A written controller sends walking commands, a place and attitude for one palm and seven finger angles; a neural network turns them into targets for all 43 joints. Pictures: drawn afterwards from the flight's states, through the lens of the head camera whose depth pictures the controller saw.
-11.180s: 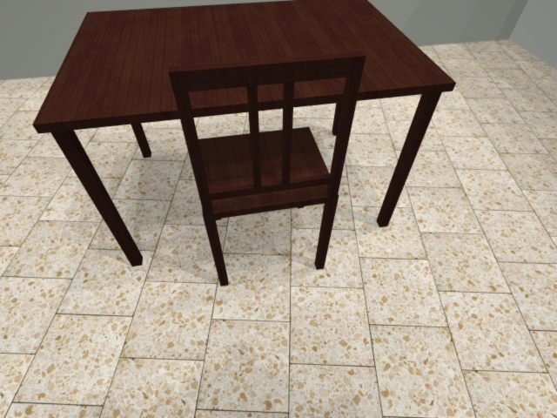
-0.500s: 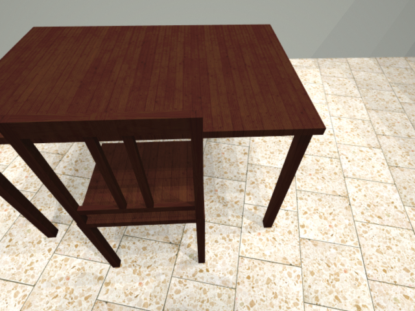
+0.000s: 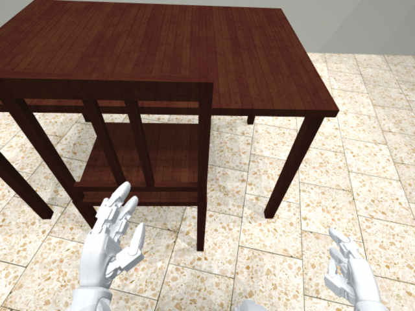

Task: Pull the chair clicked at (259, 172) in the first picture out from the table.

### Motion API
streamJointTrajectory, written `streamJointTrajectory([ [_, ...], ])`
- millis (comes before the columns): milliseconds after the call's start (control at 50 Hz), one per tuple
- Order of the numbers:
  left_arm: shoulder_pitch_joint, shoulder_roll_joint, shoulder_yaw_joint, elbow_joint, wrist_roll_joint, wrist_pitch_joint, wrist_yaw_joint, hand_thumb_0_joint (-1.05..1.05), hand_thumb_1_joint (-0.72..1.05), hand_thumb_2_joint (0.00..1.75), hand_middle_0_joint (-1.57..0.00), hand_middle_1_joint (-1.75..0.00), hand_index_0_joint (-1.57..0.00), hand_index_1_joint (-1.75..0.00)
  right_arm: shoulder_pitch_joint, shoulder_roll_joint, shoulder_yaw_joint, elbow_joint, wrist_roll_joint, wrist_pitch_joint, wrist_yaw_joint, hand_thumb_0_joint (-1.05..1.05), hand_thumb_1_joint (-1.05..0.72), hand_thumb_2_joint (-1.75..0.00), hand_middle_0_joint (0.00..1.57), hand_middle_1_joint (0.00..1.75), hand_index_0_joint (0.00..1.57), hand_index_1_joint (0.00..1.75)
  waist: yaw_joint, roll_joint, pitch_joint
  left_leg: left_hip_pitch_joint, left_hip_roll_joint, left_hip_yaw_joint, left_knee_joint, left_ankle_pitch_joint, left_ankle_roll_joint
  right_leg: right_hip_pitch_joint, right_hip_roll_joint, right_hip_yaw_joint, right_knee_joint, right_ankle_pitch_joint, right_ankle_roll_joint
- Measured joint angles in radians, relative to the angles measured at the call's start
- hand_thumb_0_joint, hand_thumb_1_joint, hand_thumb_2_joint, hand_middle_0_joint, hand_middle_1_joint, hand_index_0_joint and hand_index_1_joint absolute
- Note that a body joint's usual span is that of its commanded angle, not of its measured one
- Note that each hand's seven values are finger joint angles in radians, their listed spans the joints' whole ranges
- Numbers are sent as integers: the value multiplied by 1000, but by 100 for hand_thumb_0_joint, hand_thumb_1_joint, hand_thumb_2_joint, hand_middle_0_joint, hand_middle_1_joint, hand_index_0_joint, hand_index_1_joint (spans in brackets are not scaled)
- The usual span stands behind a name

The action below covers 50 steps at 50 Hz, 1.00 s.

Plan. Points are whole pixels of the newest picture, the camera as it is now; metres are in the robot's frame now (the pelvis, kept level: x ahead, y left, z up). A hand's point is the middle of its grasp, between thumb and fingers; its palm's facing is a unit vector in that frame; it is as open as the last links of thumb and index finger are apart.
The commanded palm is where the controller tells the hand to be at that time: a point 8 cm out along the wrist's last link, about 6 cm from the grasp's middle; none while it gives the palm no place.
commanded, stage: raise the hand toward the chair's back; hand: left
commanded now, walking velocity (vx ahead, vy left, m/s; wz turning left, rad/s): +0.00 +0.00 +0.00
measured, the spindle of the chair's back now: (108, 148) +0.49 +0.28 -0.01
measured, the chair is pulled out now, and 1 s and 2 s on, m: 0.00 0.00 0.00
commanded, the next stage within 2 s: aim the fingers beside a spindle in 1.76 s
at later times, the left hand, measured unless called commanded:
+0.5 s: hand (111, 266) +0.20 +0.18 +0.00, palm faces +0.03 -1.00 -0.02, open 12.9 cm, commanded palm +0.17 +0.24 +0.01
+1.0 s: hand (94, 250) +0.23 +0.22 +0.02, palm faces +0.06 -1.00 -0.06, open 16.6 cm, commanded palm +0.20 +0.27 +0.03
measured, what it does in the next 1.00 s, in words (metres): stands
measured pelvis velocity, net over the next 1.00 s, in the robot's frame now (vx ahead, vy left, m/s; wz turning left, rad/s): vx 0.00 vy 0.02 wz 0.04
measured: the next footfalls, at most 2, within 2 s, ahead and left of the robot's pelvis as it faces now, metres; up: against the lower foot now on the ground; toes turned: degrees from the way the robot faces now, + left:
none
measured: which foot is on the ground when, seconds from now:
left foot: down 0.00-1.00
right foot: down 0.00-1.00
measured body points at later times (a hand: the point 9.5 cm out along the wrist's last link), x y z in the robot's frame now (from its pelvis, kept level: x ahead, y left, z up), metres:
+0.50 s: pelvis -0.01 +0.00 -0.04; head +0.06 +0.01 +0.41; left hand +0.20 +0.24 +0.01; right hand +0.16 -0.21 -0.13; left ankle -0.01 +0.12 -0.67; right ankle +0.06 -0.12 -0.67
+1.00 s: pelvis +0.00 +0.02 -0.02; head +0.08 +0.03 +0.42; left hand +0.22 +0.27 +0.02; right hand +0.21 -0.20 -0.09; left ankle -0.01 +0.12 -0.67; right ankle +0.06 -0.12 -0.67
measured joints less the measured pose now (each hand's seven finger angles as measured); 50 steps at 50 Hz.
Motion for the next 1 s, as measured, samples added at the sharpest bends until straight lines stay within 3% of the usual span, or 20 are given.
streamJointTrajectory([
  [60,57,13,-18,-34,26,33,-19,1,64,79,-18,-26,-18,-26,-43,-1,-6,-97,8,53,5,1,-91,-90,20,30,20,30,25,-17,-1,-91,3,-8,109,-46,-7,-90,-2,-4,104,-42,-5],
  [140,155,52,-11,-101,30,104,21,1,54,75,-17,-24,-17,-25,-66,25,19,-164,6,90,-10,1,-91,-90,20,30,19,30,57,-5,4,-176,8,-38,198,-80,-13,-156,-3,-31,171,-71,-14],
  [220,183,89,37,-184,-2,66,27,2,45,71,-16,-23,-16,-23,-61,65,70,-150,-6,87,-20,1,-90,-90,20,30,20,30,75,26,7,-251,14,-81,263,-96,-18,-203,-3,-72,204,-82,-22],
  [280,125,108,60,-216,-33,53,-32,2,37,68,-15,-22,-15,-22,-49,86,112,-110,-7,82,-25,1,-90,-90,20,30,20,30,80,52,15,-299,15,-103,300,-100,-21,-234,-4,-93,221,-82,-25],
  [320,76,117,65,-219,-49,87,-78,1,33,66,-14,-21,-14,-21,-32,100,132,-82,0,84,-29,1,-90,-90,21,30,20,30,75,66,16,-321,14,-108,312,-100,-21,-251,-5,-97,226,-78,-23],
  [380,26,125,73,-205,-65,183,-122,1,26,63,-13,-20,-14,-20,3,117,144,-53,14,100,-35,1,-90,-90,21,30,20,30,58,78,18,-324,15,-100,304,-94,-17,-257,-3,-89,216,-68,-19],
  [460,31,125,92,-202,-76,269,-97,1,17,59,-13,-18,-13,-19,61,118,130,-36,21,113,-47,1,-90,-89,21,30,21,30,26,80,16,-294,16,-78,261,-79,-6,-236,1,-69,178,-50,-10],
  [580,74,124,113,-208,-63,206,-26,1,3,53,-12,-16,-12,-17,119,69,90,-36,14,99,-55,1,-90,-90,21,30,20,30,-2,71,6,-261,10,-62,217,-67,4,-207,-1,-54,138,-37,1],
  [700,61,140,107,-179,-54,173,-32,0,-11,47,-10,-14,-10,-15,107,23,72,-54,15,87,-60,1,-90,-90,21,30,20,30,-9,63,6,-256,4,-60,213,-70,12,-200,-6,-52,131,-39,8],
  [860,39,148,120,-171,-58,180,-30,0,-30,39,-8,-11,-8,-12,61,41,84,-85,10,85,-55,1,-90,-90,21,30,20,30,0,59,4,-230,5,-66,192,-72,14,-168,-4,-58,105,-40,12],
  [1000,9,156,137,-154,-63,198,-64,-1,-43,33,-7,-9,-7,-10,41,64,114,-93,8,95,-46,1,-90,-90,21,30,20,30,16,67,2,-214,4,-75,181,-75,14,-147,-5,-67,90,-45,14],
])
